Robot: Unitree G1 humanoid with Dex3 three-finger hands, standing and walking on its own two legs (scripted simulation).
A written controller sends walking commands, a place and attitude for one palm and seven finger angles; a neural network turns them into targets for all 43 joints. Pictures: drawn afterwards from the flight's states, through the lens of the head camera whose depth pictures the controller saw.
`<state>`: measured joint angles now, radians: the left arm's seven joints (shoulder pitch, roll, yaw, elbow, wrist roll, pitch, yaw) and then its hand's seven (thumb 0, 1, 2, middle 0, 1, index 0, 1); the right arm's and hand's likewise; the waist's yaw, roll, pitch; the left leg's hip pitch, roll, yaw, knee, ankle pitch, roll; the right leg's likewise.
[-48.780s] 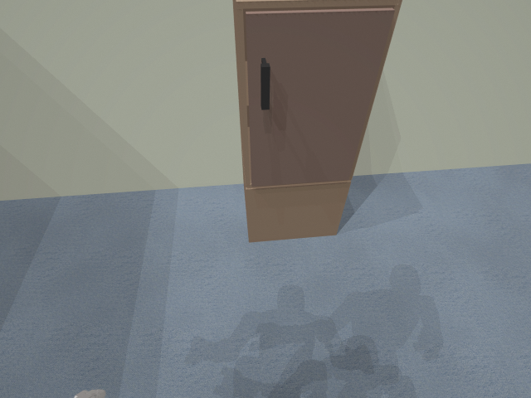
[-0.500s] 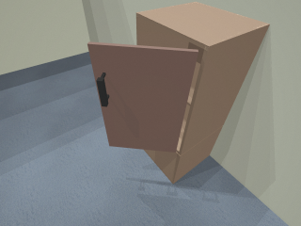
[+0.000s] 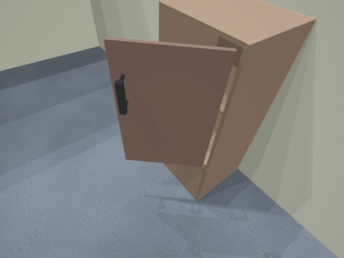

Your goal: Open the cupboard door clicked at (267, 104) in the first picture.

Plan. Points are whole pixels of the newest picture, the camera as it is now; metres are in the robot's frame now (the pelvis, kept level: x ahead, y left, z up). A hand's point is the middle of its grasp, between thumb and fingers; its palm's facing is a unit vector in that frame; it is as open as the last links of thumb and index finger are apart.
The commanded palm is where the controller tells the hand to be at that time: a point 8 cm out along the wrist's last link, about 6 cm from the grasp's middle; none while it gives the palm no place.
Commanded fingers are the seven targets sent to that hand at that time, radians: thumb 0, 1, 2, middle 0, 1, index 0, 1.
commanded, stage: come to a stop and stand still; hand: left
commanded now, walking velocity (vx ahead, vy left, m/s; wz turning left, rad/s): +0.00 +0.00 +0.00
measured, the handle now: (122, 94) +0.59 +0.20 +0.04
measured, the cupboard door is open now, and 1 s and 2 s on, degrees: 47 47 47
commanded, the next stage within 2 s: look again from close up in 0.50 s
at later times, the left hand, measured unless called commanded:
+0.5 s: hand out of the picture +0.01 +0.18 -0.18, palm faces +0.02 -0.98 -0.17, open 7.4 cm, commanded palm none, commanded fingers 0.00 0.90 0.90 -0.20 -0.30 -0.20 -0.30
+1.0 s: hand out of the picture +0.01 +0.17 -0.18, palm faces +0.01 -0.99 -0.15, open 7.4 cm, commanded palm none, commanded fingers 0.00 0.90 0.90 -0.20 -0.30 -0.20 -0.30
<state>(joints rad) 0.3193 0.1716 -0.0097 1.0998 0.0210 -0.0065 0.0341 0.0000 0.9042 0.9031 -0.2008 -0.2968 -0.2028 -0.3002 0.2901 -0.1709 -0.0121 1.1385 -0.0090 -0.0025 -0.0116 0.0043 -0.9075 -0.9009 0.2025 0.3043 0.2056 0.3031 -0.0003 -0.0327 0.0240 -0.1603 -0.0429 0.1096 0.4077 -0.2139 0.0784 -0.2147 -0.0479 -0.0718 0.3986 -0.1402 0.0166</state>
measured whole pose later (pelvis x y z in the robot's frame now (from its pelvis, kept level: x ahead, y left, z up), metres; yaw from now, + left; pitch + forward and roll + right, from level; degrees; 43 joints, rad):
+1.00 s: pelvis +0.03 +0.01 +0.00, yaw -2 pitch -3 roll +0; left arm 0.33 0.12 -0.01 1.12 0.02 -0.01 0.05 0.00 0.91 0.90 -0.20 -0.30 -0.20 -0.30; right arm 0.31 -0.13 -0.01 1.16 -0.01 -0.02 -0.03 0.00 -0.91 -0.90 0.20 0.30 0.20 0.30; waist 0.00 -0.02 0.03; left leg -0.09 -0.06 0.14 0.35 -0.24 0.09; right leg -0.17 -0.06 -0.04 0.40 -0.18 0.04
